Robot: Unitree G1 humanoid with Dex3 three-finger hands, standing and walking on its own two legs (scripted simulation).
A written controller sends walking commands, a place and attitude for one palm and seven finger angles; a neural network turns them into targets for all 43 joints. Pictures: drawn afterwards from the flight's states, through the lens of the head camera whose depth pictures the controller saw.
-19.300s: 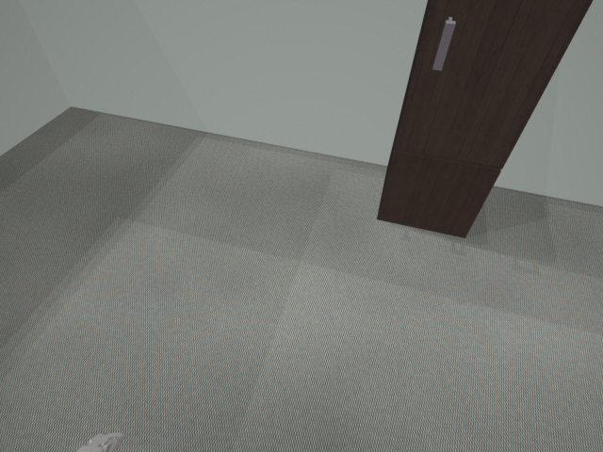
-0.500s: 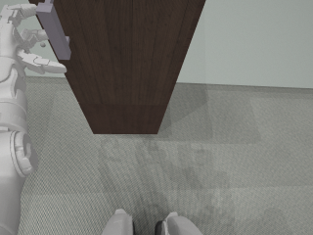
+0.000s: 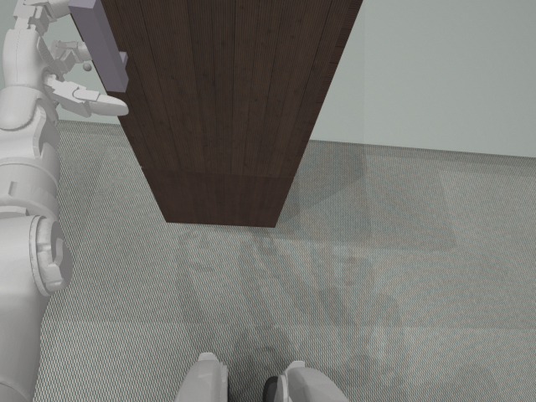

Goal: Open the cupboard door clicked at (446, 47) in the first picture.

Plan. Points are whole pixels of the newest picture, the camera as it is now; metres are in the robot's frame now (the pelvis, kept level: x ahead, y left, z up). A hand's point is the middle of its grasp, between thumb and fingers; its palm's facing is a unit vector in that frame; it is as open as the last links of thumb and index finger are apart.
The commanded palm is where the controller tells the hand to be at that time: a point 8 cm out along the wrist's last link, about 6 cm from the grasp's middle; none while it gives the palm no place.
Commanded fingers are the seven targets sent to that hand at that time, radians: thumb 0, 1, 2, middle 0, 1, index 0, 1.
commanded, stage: slide the fingers in behind the handle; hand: left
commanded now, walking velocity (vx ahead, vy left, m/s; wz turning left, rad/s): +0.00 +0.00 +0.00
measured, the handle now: (106, 36) +0.59 +0.20 +0.11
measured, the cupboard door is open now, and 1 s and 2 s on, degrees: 0 0 0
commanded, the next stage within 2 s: move the hooked fingers beside the handle in 0.20 s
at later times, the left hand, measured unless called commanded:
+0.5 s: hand (84, 66) +0.54 +0.22 +0.11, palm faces +0.04 -1.00 -0.01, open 15.4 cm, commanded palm +0.53 +0.21 +0.10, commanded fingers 0.00 -0.50 0.30 -0.30 -1.20 -0.30 -1.20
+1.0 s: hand (80, 65) +0.54 +0.23 +0.11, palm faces +0.02 -1.00 +0.00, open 15.2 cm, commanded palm +0.53 +0.24 +0.10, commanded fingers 0.00 -0.50 0.30 -0.30 -1.20 -0.30 -1.20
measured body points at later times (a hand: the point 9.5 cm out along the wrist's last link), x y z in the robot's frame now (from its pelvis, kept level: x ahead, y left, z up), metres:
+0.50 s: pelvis +0.00 +0.01 +0.00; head +0.14 +0.05 +0.43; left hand +0.53 +0.28 +0.11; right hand -0.02 -0.26 -0.10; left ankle +0.01 +0.08 -0.68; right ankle -0.02 -0.10 -0.68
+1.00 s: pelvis +0.00 +0.02 +0.00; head +0.14 +0.05 +0.43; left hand +0.53 +0.28 +0.11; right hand -0.04 -0.25 -0.10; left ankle +0.01 +0.08 -0.68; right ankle -0.02 -0.10 -0.68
